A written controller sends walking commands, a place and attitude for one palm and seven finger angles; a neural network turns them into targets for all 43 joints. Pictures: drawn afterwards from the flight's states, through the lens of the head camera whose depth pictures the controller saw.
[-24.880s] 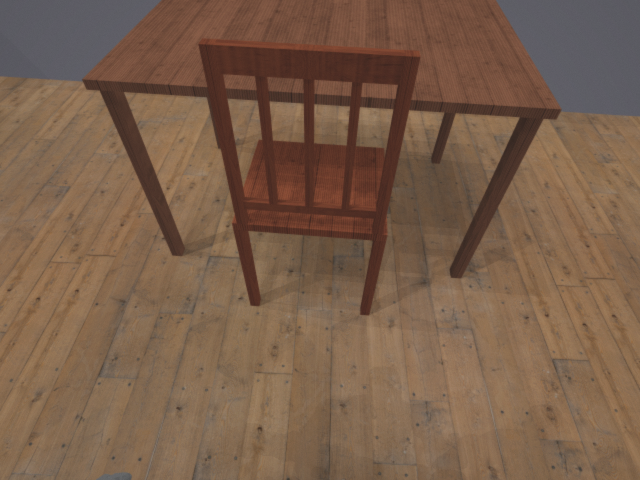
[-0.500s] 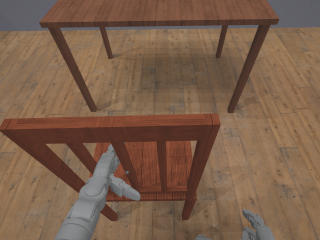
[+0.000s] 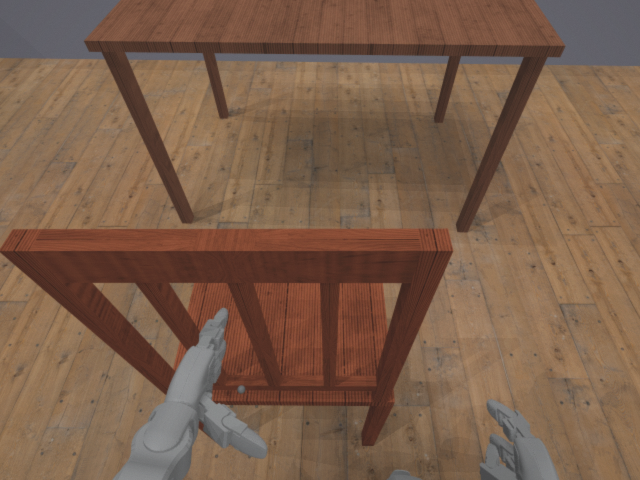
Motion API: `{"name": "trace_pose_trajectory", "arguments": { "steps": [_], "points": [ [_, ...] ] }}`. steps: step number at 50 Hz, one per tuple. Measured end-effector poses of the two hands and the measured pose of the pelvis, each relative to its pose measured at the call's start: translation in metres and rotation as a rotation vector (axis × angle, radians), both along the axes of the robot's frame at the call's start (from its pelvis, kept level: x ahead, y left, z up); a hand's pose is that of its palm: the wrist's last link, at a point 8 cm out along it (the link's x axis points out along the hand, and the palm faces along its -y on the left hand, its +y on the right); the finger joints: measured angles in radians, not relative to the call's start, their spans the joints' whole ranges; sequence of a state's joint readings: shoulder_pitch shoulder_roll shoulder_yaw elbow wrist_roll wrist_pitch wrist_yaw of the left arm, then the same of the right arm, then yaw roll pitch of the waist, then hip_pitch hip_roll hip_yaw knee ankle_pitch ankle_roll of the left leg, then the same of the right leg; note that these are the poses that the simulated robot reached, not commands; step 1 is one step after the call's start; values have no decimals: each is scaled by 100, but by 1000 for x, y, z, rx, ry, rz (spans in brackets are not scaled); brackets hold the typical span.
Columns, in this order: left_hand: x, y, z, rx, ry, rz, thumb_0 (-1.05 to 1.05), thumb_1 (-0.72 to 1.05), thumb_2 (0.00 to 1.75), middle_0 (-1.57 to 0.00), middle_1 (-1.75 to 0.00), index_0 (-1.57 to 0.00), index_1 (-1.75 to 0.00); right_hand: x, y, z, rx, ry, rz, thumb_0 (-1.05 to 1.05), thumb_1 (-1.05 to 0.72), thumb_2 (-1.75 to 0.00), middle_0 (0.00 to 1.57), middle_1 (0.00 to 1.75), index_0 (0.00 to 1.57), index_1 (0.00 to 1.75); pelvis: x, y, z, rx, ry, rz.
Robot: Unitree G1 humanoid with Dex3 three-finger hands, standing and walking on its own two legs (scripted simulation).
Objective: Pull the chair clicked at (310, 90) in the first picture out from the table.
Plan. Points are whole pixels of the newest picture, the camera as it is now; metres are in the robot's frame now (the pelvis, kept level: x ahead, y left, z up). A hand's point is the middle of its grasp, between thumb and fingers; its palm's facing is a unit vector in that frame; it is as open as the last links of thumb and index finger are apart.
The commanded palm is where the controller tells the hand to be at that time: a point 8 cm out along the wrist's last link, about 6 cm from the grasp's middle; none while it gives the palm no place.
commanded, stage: draw the fingers out of the gap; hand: left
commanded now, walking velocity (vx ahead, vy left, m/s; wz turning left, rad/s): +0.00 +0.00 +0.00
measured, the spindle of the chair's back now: (260, 340) +0.31 +0.09 -0.04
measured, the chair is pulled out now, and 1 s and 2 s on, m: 0.59 0.59 0.59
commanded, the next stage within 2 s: draw the hand back to the body in 0.40 s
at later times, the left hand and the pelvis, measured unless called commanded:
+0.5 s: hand (223, 460) +0.16 +0.12 -0.03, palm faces -0.13 -0.98 -0.12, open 17.5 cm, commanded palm +0.15 +0.17 -0.01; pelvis +0.00 +0.01 -0.01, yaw +1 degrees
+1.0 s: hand (160, 439) +0.17 +0.16 +0.07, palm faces +0.00 -0.99 -0.11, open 17.5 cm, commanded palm +0.13 +0.22 +0.08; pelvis -0.01 +0.01 -0.02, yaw +1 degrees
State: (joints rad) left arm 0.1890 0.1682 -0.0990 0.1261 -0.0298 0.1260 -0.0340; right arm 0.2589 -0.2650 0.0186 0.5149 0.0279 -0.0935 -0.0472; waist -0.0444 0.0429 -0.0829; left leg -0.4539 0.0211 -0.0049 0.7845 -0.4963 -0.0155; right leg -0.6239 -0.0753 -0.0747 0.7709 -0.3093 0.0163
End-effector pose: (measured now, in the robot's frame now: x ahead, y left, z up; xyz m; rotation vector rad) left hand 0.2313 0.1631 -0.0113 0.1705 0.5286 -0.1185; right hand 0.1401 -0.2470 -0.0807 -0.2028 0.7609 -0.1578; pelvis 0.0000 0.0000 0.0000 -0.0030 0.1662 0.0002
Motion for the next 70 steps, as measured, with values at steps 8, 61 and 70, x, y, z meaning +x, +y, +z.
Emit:
{"name": "trace_pose_trajectory", "arguments": {
  "steps": [8,61,70],
  "points": [
    [-27,1,-1,3,19,7,-2,-54,20,-3,-1,0,0,14,15,2,10,-61,40,2,-91,-90,20,30,20,30,-1,4,-5,-3,0,12],
    [-96,85,122,223,-423,332,-1,-29,32,-4,-5,-4,-6,30,29,11,28,-128,33,2,-91,-90,20,30,20,30,-2,5,4,-20,-111,29],
    [-93,109,165,342,-531,400,-1,1,47,-9,-11,-8,-12,41,39,26,33,-150,85,2,-90,-90,20,30,20,30,2,6,20,-15,-187,23]
  ]
}}
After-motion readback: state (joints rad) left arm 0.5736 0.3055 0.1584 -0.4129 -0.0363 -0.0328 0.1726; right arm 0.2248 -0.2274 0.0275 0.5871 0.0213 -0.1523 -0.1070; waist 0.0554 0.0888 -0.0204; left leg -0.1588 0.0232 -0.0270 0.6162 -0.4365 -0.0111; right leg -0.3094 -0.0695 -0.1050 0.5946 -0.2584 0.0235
